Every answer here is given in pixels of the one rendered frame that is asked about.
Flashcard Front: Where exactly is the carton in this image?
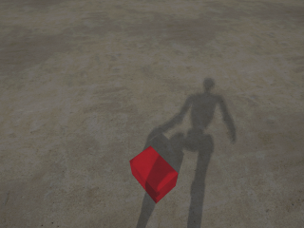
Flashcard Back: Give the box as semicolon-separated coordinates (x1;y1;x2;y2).
129;145;178;203

